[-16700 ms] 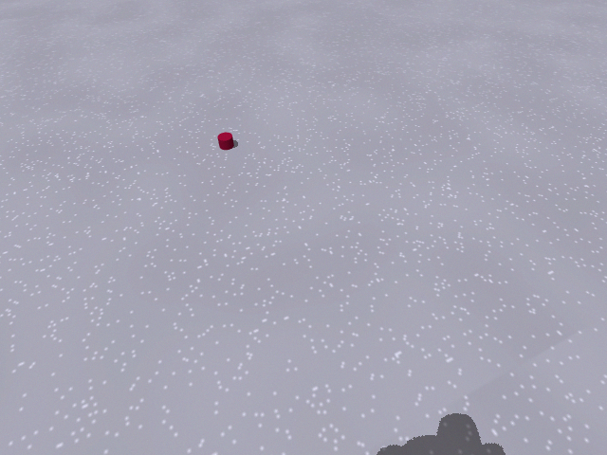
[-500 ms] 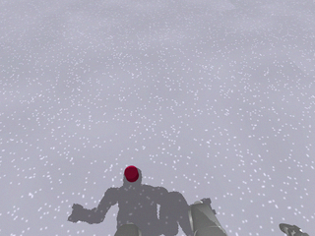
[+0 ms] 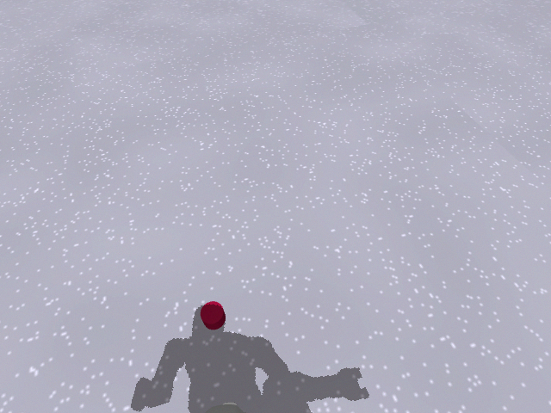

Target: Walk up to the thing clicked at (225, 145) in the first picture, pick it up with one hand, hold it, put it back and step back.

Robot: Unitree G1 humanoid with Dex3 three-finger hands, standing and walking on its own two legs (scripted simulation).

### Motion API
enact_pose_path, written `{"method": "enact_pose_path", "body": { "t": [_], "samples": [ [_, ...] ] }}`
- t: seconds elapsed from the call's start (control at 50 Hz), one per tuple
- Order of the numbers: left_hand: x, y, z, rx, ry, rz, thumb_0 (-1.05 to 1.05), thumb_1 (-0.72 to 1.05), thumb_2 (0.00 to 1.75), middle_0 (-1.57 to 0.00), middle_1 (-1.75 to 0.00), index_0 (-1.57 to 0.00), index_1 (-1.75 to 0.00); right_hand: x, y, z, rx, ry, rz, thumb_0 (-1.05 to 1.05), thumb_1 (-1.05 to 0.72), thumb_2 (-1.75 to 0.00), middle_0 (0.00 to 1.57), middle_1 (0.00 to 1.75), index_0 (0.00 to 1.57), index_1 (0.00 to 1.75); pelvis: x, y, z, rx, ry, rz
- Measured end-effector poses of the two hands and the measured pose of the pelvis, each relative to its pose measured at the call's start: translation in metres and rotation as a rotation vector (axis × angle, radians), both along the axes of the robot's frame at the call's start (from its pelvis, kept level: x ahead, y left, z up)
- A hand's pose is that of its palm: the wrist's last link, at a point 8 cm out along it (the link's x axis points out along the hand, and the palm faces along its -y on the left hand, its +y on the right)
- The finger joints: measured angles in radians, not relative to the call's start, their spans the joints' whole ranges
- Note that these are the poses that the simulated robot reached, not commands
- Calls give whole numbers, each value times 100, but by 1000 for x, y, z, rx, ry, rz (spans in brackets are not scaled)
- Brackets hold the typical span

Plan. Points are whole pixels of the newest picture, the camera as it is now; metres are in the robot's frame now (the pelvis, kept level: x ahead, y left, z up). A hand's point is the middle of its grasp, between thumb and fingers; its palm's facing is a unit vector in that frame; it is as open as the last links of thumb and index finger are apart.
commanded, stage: walk up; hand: left
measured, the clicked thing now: (213, 315) +0.52 +0.25 -0.72
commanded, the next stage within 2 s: none
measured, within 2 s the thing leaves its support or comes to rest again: neither
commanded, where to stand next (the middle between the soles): +0.15 +0.00 m, yaw +3 degrees
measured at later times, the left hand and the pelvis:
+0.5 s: hand out of the picture +0.10 +0.23 -0.13, palm faces +0.01 -0.93 -0.38, open 7.4 cm; pelvis +0.01 -0.03 +0.01, yaw +1 degrees
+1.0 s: hand out of the picture +0.12 +0.24 -0.13, palm faces +0.05 -0.94 -0.33, open 7.4 cm; pelvis +0.02 -0.02 +0.02, yaw +3 degrees
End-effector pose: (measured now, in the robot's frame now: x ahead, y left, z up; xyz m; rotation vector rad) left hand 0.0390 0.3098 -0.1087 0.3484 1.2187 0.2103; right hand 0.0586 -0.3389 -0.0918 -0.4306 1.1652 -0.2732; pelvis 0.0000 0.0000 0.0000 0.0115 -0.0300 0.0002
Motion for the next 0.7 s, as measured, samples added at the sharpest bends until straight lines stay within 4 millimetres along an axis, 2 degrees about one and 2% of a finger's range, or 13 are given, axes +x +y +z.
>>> {"method": "enact_pose_path", "body": {
  "t": [0.08, 0.18, 0.22, 0.3, 0.4, 0.56, 0.7],
  "samples": [
    [24, 2, -8, -10, -29, 0, 1, 90, 90, -20, -30, -21, -30, 9, 14, -6, 19, -39, 18, 1, -91, -90, 21, 30, 20, 30, -1, 3, -5, 11, -9, 1],
    [50, -5, -2, -10, -71, -21, 1, 91, 90, -20, -30, -21, -30, 13, 26, -9, 75, -51, 32, 0, -91, -89, 21, 30, 20, 30, -3, -5, -1, 2, -9, -8],
    [53, -8, 1, -2, -82, -23, 1, 91, 90, -20, -30, -21, -30, 16, 25, -15, 97, -46, 34, 0, -90, -89, 21, 30, 20, 30, -2, -10, -1, -3, -7, -11],
    [46, -17, 9, 15, -60, -10, 1, 91, 90, -20, -30, -21, -30, 20, 23, -21, 143, -15, 17, 1, -91, -89, 21, 30, 20, 30, 2, -21, 4, -10, -1, -1],
    [45, -28, 15, 16, -19, 12, 1, 91, 90, -20, -30, -21, -30, 26, 16, -25, 165, 20, 11, 1, -91, -89, 21, 30, 20, 30, 9, -26, 10, -6, 1, 10],
    [62, -37, 17, -6, -38, 41, 1, 90, 90, -20, -30, -21, -30, 41, 8, -19, 145, 57, 17, 1, -91, -89, 21, 30, 20, 30, 15, -30, 16, -9, -3, 27],
    [78, -37, 16, -28, -66, 44, 1, 90, 90, -20, -30, -21, -30, 58, 9, -7, 123, 26, 24, 1, -91, -89, 21, 30, 20, 30, 16, -28, 19, -14, -7, 33]
  ]
}}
